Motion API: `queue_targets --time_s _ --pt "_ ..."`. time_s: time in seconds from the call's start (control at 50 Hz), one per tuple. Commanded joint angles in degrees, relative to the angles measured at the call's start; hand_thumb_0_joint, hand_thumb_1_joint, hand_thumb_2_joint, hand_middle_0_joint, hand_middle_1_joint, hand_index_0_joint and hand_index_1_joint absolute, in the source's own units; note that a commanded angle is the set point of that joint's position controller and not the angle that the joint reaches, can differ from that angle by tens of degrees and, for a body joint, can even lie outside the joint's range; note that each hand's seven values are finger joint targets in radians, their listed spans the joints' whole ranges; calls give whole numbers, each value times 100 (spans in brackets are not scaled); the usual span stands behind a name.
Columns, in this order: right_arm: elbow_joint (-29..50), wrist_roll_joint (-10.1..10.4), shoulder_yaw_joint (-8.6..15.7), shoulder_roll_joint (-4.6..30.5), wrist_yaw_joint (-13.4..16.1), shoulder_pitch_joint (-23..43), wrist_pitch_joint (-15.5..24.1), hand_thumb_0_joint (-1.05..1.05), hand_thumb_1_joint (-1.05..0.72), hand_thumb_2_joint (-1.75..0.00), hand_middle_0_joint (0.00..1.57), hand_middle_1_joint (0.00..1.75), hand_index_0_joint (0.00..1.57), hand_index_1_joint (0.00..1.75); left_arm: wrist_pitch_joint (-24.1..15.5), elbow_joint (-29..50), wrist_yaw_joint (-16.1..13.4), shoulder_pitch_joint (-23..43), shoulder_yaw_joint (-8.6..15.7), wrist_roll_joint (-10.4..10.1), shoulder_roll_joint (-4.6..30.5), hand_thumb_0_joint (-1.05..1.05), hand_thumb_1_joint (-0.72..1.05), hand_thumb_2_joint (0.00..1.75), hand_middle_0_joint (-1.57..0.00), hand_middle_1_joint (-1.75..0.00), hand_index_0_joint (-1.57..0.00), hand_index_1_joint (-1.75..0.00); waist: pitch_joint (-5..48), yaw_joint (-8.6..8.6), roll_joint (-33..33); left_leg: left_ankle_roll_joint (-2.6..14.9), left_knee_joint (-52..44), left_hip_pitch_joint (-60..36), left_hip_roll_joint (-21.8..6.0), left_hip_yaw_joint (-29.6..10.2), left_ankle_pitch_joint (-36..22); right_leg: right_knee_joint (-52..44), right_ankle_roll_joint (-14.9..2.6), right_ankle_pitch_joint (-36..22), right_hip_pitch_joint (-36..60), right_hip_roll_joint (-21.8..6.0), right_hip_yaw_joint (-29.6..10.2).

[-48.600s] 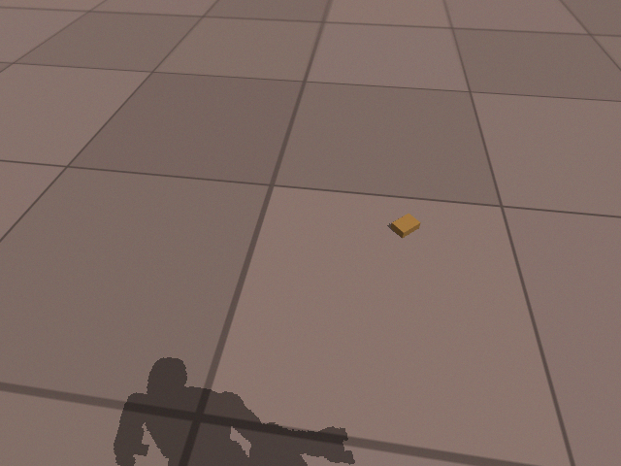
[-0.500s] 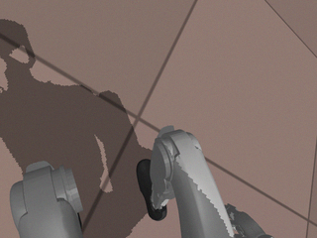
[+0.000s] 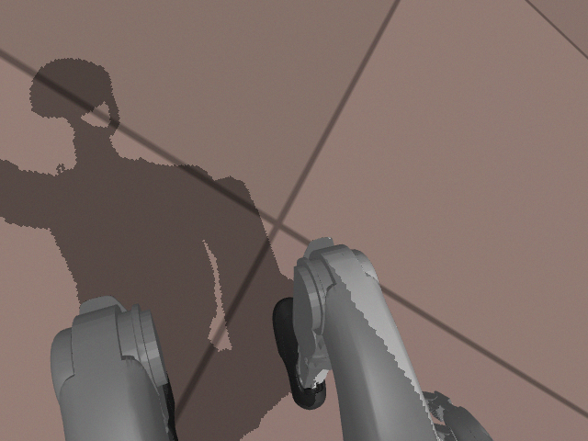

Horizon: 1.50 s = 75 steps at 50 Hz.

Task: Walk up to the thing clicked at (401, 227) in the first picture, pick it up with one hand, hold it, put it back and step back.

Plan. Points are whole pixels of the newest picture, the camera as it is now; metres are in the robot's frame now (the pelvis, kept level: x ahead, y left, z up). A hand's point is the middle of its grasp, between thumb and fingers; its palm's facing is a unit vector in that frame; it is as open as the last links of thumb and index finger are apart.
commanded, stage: lift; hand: left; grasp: from above
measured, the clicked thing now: out of the picture +0.49 +0.36 -0.21
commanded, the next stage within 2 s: hold in 1.60 s
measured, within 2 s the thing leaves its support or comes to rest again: neither
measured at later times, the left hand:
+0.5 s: hand out of the picture +0.42 +0.35 -0.03, palm faces -0.46 -0.10 -0.88, open 9.4 cm
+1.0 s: hand out of the picture +0.35 +0.29 +0.18, palm faces -0.44 -0.13 -0.89, open 9.5 cm
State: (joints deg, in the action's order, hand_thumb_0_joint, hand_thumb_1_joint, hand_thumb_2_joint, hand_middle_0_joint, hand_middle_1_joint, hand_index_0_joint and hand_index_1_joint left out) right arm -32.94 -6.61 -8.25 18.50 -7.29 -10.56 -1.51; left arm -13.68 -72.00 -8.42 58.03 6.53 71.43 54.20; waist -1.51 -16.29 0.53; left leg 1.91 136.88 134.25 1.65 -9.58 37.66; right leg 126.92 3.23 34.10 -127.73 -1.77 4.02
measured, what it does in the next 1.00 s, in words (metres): rises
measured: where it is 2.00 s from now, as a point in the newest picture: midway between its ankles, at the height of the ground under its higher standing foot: (235, 404)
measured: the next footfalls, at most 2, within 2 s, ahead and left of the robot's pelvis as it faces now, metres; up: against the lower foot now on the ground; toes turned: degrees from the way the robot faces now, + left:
none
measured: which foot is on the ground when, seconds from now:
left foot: down 0.00-1.00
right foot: down 0.00-1.00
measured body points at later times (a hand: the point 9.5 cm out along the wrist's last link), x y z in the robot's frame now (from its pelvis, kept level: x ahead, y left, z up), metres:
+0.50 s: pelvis +0.00 +0.00 +0.08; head +0.21 +0.08 +0.47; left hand +0.44 +0.35 +0.02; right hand +0.12 -0.28 -0.02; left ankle +0.08 +0.11 -0.31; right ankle +0.13 -0.15 -0.31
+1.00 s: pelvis +0.02 -0.01 +0.26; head +0.14 +0.02 +0.69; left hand +0.36 +0.30 +0.23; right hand +0.17 -0.26 +0.13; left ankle +0.07 +0.11 -0.31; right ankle +0.13 -0.15 -0.31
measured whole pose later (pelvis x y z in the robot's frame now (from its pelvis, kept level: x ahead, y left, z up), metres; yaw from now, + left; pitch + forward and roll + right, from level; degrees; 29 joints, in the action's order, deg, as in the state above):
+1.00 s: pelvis +0.02 -0.01 +0.26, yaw +8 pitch +24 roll -4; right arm -38.2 1.8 0.6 14.2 2.4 -10.1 -2.6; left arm -6.1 -39.3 -2.2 20.8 -3.0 56.0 31.7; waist 8.7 -5.0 3.3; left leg 0.1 87.9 78.7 -1.9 -3.0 33.0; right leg 83.1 2.8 29.0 -77.7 -1.5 0.9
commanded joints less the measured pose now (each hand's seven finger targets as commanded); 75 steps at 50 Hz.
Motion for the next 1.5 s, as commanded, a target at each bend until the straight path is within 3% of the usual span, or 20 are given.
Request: queue_targets --time_s 0.0,0.14,0.2,0.24,0.28,0.36,0.38,0.44,0.48,0.6,0.64,0.7,0.74,0.8,0.9,1.12,1.16,1.2,1.34,1.48 --pt "22 77 739 1641 110 -1292 -106 0 -91 -91 20 30 20 30 69 1424 -70 1736 406 -294 1769 0 83 42 -116 -40 -119 -37 4609 26 2511 -95 -1819 -3890 -22 422 -1365 -1116 -573 -1052 1849 181 505" --pt "59 207 943 1514 191 -1278 -307 0 -91 -90 20 30 20 30 43 2263 279 1362 552 -586 1753 0 84 45 -117 -39 -119 -36 5035 280 2425 -90 -2191 -4297 -22 441 -1434 -1368 -616 -1048 2106 164 359" --pt "26 246 1032 1451 237 -1219 -354 0 -91 -90 20 30 20 30 -39 2395 346 1037 467 -706 1405 0 85 46 -118 -38 -120 -36 4841 339 2375 -99 -2405 -4375 -2 400 -1264 -1489 -614 -915 2004 133 310" --pt "43 297 1103 1399 271 -1190 -369 0 -91 -90 20 30 20 30 -51 2634 346 1003 509 -758 1406 0 86 47 -119 -39 -121 -37 5033 428 2420 -97 -2671 -4641 -38 350 -1106 -1582 -600 -845 2069 140 279" --pt "29 327 1135 1339 294 -1127 -365 0 -91 -90 20 30 20 30 -58 2625 345 829 372 -854 1084 0 88 48 -119 -40 -121 -37 4816 395 2283 -92 -2878 -4611 -54 280 -869 -1676 -574 -757 2064 138 269" --pt "66 401 1219 1274 364 -1009 -345 0 -91 -90 20 30 20 30 -39 3043 343 708 302 -969 965 0 86 46 -118 -38 -120 -36 5048 504 2216 -64 -3259 -4897 -88 278 -632 -1953 -549 -705 2378 155 205" --pt "48 423 1225 1245 367 -996 -336 0 -91 -90 20 30 20 30 -7 2835 363 407 246 -994 795 0 85 47 -117 -39 -119 -37 4830 497 2090 -57 -3387 -4920 -103 212 -570 -2034 -510 -693 2429 155 208" --pt "72 498 1283 1195 443 -889 -311 0 -91 -90 20 30 20 30 46 3361 340 395 300 -1118 843 0 84 44 -114 -43 -117 -39 5123 637 2054 -48 -3731 -5225 -127 221 -437 -2252 -491 -706 2827 169 188" --pt "60 541 1302 1130 483 -837 -288 0 -90 -90 20 30 20 30 128 3363 340 79 193 -1208 554 0 84 47 -114 -41 -117 -39 4911 646 1887 -49 -3992 -5378 -150 189 -388 -2476 -450 -699 3026 168 174" --pt "1 632 1303 959 607 -684 -244 0 -90 -90 20 30 20 30 389 3729 328 -439 64 -1335 234 0 82 45 -112 -41 -115 -38 4852 752 1607 -46 -4485 -6027 -193 291 -982 -3125 -416 -1007 3821 178 123" --pt "1 669 1299 931 666 -621 -240 0 -90 -90 20 30 20 30 463 3953 335 -540 121 -1331 342 0 80 46 -111 -42 -113 -39 4994 870 1667 -46 -4729 -6307 -203 320 -1012 -3340 -417 -1050 4221 201 100" --pt "9 712 1286 803 733 -461 -221 0 -90 -90 20 30 20 30 567 3944 404 -1237 -47 -1444 -114 0 79 44 -109 -42 -112 -38 4601 932 1328 -40 -5139 -6451 -233 374 -972 -3786 -396 -1010 4666 221 91" --pt "4 740 1274 744 788 -444 -187 0 -90 -90 20 30 20 30 621 4210 452 -1364 -142 -1521 -266 0 78 42 -108 -42 -111 -38 4495 946 1317 -44 -5398 -6660 -256 426 -960 -4081 -391 -1011 5002 241 65" --pt "34 803 1272 657 861 -333 -138 0 -89 -90 20 30 20 30 706 4409 437 -1733 -95 -1597 -326 0 78 43 -108 -40 -111 -37 4300 1019 1009 -27 -5775 -6829 -243 549 -770 -4590 -381 -919 5654 253 -17" --pt "-39 846 1243 523 1009 -297 21 0 -90 -90 20 30 20 30 746 4455 327 -1939 -198 -1626 -559 0 75 43 -107 -40 -110 -37 3775 1024 721 -23 -6391 -7272 -252 621 -685 -5376 -356 -847 6465 258 -151" --pt "-311 885 1249 423 1117 -407 383 0 -90 -90 20 30 20 30 832 3794 -59 -2069 -693 -1362 -1280 0 76 45 -107 -44 -110 -41 2991 1114 561 -112 -7689 -8576 -214 702 -1048 -6850 -370 -991 7786 320 -343" --pt "-355 882 1264 443 1113 -391 418 0 -89 -90 20 30 20 30 897 3640 -146 -2106 -672 -1317 -1265 0 78 45 -109 -43 -112 -41 2825 1200 535 -114 -7950 -8781 -221 709 -1045 -7048 -359 -1022 7977 328 -321" --pt "-358 877 1262 412 1104 -379 455 0 -90 -90 20 30 20 30 945 3564 -192 -2021 -844 -1289 -1486 0 81 47 -110 -45 -113 -42 2714 1180 539 -118 -8169 -8952 -212 723 -1041 -7245 -356 -1033 8148 345 -324" --pt "-441 871 1311 409 1104 -409 478 0 -90 -90 20 30 20 30 1086 3522 -220 -1996 -901 -1283 -1464 0 77 47 -108 -45 -111 -42 2727 1285 348 -141 -8612 -9762 -137 864 -2054 -7867 -341 -1857 9035 321 -401" --pt "-326 876 1327 382 1067 -277 442 0 -90 -90 20 30 20 30 1212 3505 -163 -2168 -1060 -1337 -1704 0 75 45 -106 -42 -109 -39 2334 1336 278 -156 -9233 -10255 -127 906 -2016 -8458 -339 -1791 9499 319 -415"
